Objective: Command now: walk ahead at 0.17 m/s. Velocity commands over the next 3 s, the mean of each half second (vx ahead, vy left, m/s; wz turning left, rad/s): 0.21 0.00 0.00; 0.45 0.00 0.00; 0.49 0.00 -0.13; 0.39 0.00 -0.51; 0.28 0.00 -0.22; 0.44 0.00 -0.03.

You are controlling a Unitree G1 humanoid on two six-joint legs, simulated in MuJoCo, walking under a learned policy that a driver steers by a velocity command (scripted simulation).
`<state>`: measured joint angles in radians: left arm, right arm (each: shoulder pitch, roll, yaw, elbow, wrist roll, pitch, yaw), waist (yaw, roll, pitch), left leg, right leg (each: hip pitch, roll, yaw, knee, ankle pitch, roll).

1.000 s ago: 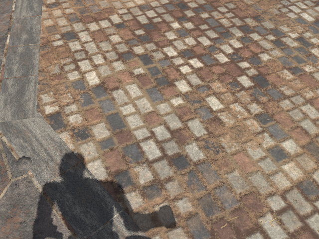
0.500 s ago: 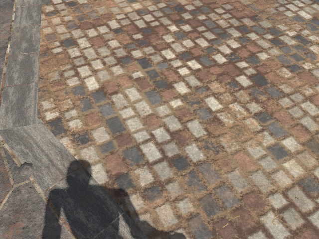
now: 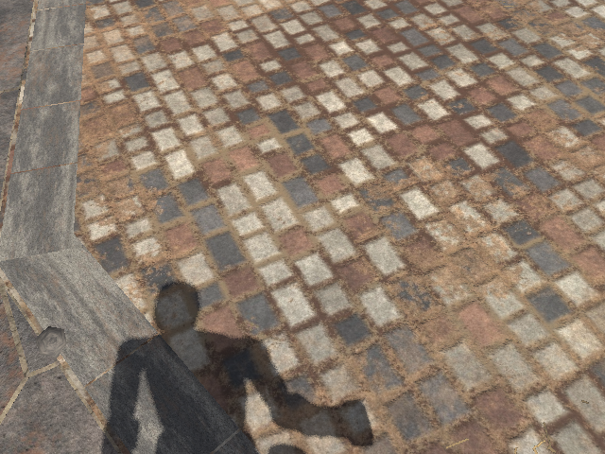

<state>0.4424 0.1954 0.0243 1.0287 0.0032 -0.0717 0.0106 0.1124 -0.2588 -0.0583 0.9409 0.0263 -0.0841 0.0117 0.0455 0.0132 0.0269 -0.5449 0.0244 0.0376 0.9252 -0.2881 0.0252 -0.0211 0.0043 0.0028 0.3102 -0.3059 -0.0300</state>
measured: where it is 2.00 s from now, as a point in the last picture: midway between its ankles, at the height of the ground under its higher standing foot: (345, 280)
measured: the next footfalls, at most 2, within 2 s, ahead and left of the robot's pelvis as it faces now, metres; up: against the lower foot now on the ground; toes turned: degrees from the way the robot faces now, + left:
left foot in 0.14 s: +0.21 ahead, +0.11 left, +0.00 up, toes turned +0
right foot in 0.58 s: +0.19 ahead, -0.11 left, +0.00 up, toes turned -2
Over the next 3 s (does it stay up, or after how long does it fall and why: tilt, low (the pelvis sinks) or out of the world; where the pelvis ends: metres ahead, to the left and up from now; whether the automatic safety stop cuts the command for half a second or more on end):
stays up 1.23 -0.13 -0.02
